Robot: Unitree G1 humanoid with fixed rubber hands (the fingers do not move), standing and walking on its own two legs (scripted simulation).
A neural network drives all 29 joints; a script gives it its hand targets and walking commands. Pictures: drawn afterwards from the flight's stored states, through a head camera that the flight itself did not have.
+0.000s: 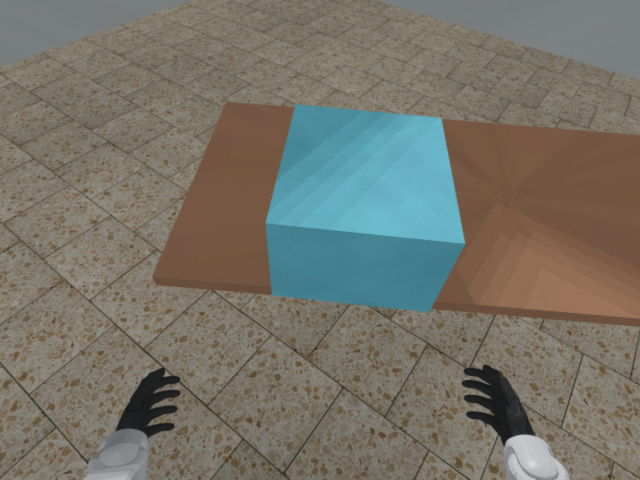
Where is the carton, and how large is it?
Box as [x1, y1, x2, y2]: [265, 104, 464, 311]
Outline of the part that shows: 295,104 265,223 272,294 429,311 464,244 441,119 436,117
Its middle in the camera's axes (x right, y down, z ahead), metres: +0.07 -0.07 +0.72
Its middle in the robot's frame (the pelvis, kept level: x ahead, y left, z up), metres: +0.56 -0.05 -0.03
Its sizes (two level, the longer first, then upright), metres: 0.313 0.280 0.191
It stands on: a table, 0.64 m high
